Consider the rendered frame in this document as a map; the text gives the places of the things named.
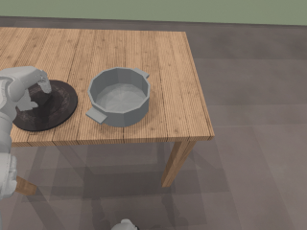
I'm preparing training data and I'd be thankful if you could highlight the left robot upper arm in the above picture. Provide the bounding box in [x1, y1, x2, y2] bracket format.
[0, 152, 17, 230]

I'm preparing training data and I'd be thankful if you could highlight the table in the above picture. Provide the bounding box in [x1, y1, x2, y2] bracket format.
[0, 27, 215, 196]

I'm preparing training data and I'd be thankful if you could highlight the robot left shin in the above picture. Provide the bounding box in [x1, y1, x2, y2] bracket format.
[121, 218, 133, 225]

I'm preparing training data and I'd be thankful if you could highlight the robot left hand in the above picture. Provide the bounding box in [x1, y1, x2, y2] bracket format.
[0, 65, 52, 111]

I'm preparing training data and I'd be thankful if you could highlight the knob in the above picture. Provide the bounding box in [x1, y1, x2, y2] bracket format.
[31, 91, 54, 108]

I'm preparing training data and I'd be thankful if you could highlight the pot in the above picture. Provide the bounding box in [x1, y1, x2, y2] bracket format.
[85, 66, 151, 127]

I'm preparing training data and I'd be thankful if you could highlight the left robot forearm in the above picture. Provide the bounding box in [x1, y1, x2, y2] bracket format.
[0, 74, 25, 154]

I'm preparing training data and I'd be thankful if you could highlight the lid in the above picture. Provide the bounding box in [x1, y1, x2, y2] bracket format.
[12, 80, 78, 132]

